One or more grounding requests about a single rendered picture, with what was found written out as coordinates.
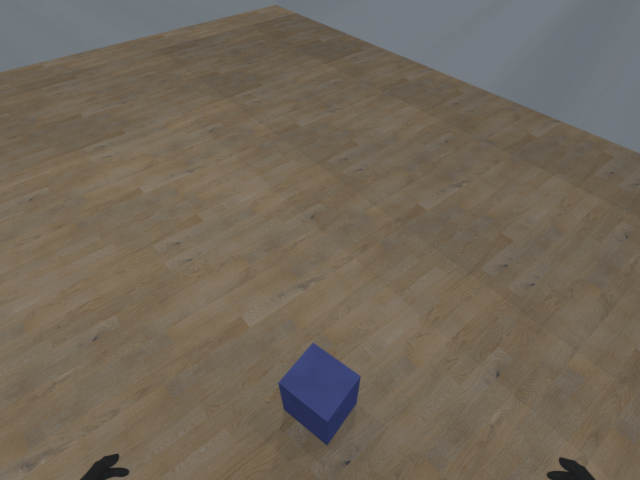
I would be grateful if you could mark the robot right hand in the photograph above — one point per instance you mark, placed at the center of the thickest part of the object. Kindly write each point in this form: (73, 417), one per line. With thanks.
(576, 471)

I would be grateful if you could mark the robot left hand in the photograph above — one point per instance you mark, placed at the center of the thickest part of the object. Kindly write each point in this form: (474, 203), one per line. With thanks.
(101, 469)

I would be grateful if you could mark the carton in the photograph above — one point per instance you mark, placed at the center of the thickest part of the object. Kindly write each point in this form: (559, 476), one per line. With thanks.
(319, 392)

